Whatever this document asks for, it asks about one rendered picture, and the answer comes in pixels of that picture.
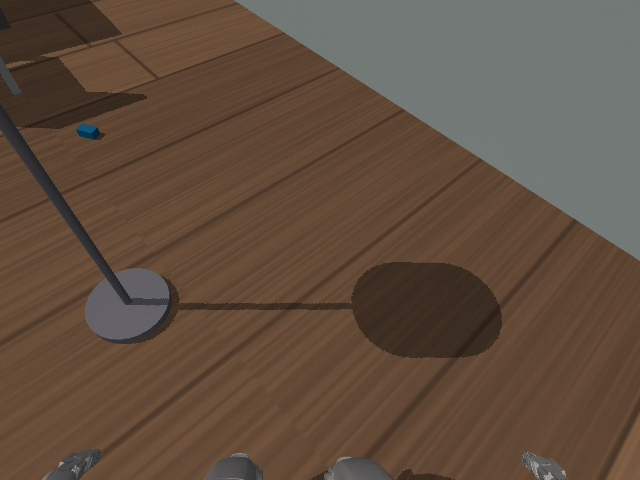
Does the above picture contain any small box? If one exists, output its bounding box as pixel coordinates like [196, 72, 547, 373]
[76, 124, 100, 140]

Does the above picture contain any floor lamp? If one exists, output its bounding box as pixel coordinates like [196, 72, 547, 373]
[0, 104, 172, 344]

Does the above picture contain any right robot hand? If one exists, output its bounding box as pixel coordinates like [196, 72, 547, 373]
[521, 452, 569, 480]

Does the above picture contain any left robot hand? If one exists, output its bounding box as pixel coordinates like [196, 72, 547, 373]
[42, 449, 101, 480]

